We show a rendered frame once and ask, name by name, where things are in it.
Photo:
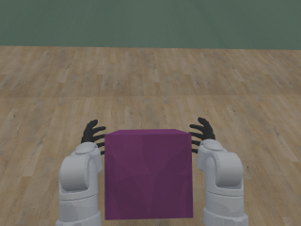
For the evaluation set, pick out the carton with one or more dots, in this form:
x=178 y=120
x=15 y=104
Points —
x=148 y=174

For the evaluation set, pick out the right robot hand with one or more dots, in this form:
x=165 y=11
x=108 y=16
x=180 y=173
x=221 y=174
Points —
x=206 y=129

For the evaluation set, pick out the right robot forearm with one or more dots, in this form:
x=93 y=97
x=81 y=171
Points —
x=224 y=185

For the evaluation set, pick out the left robot forearm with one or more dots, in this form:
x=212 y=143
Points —
x=78 y=187

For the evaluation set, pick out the left robot hand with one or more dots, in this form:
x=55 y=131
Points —
x=90 y=131

